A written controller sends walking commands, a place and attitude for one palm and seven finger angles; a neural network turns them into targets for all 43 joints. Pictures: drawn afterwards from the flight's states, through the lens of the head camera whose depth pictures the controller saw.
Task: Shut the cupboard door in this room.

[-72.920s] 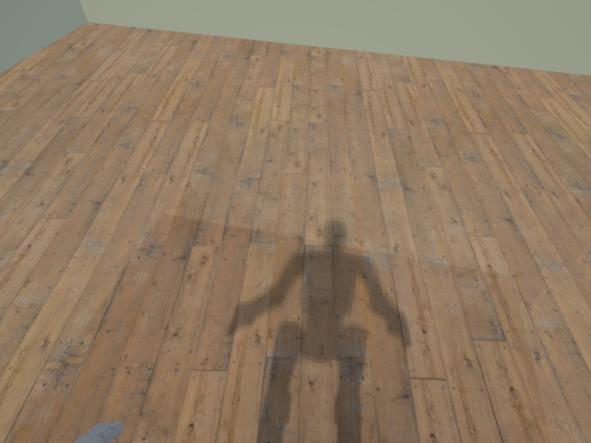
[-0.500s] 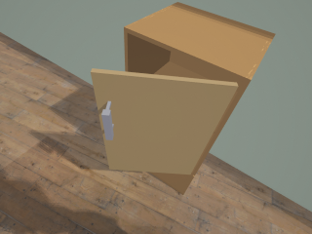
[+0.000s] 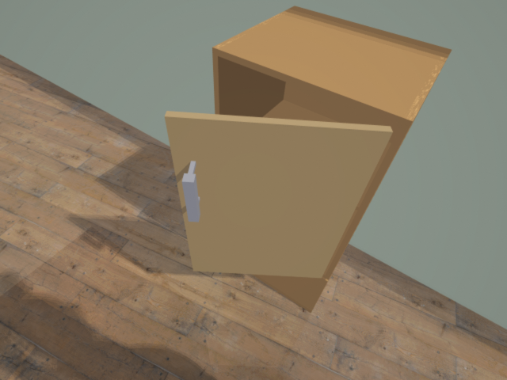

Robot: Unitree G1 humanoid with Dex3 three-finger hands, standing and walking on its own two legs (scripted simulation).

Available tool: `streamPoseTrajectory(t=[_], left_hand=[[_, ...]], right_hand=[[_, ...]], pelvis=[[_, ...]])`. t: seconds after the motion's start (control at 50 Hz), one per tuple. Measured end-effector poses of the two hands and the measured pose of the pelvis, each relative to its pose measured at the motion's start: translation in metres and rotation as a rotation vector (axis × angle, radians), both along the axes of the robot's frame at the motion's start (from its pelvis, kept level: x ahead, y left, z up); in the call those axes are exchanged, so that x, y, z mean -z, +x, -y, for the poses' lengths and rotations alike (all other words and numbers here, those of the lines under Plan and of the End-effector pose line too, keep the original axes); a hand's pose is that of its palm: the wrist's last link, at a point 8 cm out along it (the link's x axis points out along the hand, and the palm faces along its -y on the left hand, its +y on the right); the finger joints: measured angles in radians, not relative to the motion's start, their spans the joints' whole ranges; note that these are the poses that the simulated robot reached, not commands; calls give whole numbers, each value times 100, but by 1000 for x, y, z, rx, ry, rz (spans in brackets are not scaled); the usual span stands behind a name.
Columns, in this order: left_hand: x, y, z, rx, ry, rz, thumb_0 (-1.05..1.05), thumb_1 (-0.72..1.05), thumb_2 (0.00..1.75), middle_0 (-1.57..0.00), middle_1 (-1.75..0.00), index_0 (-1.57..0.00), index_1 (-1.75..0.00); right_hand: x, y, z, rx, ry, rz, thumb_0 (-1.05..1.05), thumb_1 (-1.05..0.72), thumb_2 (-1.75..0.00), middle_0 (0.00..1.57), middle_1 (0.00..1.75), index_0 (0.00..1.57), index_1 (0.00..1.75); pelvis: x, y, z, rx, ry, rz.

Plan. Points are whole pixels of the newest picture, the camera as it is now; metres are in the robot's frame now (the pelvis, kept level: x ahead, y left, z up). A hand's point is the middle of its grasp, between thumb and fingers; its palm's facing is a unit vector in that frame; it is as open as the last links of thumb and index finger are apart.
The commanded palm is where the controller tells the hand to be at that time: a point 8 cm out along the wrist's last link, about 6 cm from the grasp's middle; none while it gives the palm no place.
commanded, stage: come to a stop and stand still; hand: left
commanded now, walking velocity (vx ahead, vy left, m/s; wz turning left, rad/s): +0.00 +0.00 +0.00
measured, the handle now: (193, 191) +0.48 +0.17 -0.02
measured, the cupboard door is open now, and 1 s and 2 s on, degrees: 32 32 32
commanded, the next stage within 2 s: look again from close up in 0.12 s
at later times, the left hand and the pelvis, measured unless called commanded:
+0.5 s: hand out of the picture -0.01 +0.16 -0.18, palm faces +0.04 -0.98 -0.20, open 7.4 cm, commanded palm none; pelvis +0.00 -0.01 -0.01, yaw +0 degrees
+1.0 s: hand (144, 353) +0.17 +0.18 -0.03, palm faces +0.23 -0.96 -0.13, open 7.2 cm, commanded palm +0.09 +0.21 -0.07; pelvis -0.02 -0.01 -0.02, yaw +4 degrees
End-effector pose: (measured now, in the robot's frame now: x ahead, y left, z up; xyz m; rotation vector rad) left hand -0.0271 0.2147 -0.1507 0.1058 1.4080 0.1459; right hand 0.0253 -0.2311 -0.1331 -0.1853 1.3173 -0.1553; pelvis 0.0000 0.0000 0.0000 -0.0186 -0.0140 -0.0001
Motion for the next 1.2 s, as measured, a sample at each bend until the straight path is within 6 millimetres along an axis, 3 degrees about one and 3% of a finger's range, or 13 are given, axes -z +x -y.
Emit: streamPoseTrajectory(t=[0.22,0.3,0.4,0.56,0.68,0.84,0.88,0.94,1.0,1.04,1.08,1.12,1.2], left_hand=[[1,-15,14,22,-31,-53,1,90,90,-19,-30,-20,-30],[2,-9,11,20,-5,-27,1,90,90,-19,-30,-20,-30],[0,1,6,3,33,29,1,90,90,-19,-30,-20,-30],[3,23,8,19,34,93,1,90,90,-19,-30,-20,-30],[2,34,15,27,11,123,1,91,90,-19,-30,-20,-30],[3,21,14,29,4,80,1,91,90,-19,-30,-20,-30],[-17,45,2,-57,14,215,2,91,90,-20,-30,-20,-30],[-79,107,-13,-63,91,655,3,93,89,-21,-31,-21,-31],[-132,161,-9,-30,108,1010,3,93,90,-23,-34,-23,-33],[-152,185,-1,1,69,1209,2,92,90,-25,-36,-25,-36],[-155,196,11,36,-14,1374,2,92,90,-27,-39,-28,-39],[-143,193,22,92,-105,1478,1,92,90,-30,-42,-31,-42],[-82,163,29,128,-184,1387,1,91,90,-37,-49,-38,-49]], right_hand=[[6,-39,-18,32,49,-95,0,-91,-90,20,30,20,30],[11,-32,-11,31,37,-63,1,-91,-90,20,30,20,30],[15,-8,3,23,18,14,2,-92,-90,20,30,20,30],[6,21,12,11,3,125,1,-93,-90,20,30,20,30],[2,18,13,5,-5,108,1,-93,-90,20,30,20,30],[3,-3,10,16,-5,37,1,-93,-90,20,30,20,30],[-4,0,12,3,-35,117,1,-93,-90,20,30,20,30],[-14,20,14,-36,-46,316,1,-92,-90,20,30,20,30],[-17,49,18,-94,-27,495,1,-91,-90,20,30,20,30],[-17,69,20,-127,-21,595,1,-91,-90,20,30,20,30],[-18,88,23,-154,-27,675,1,-91,-90,20,30,20,30],[-18,106,26,-182,-38,738,1,-90,-90,20,30,20,30],[-18,136,28,-226,-67,820,1,-90,-90,20,30,20,30]], pelvis=[[0,0,2,-7,6,-1],[4,-2,4,-20,2,-4],[8,0,6,-16,-4,-1],[9,3,12,1,-3,13],[6,1,13,3,-6,17],[4,-3,10,4,-12,21],[6,-7,10,-5,-12,30],[10,-10,11,-20,3,19],[19,-19,9,-66,2,-1],[29,-26,8,-74,-2,-44],[43,-31,11,-57,0,-92],[61,-35,15,-34,1,-122],[92,-38,21,-17,-4,-158]])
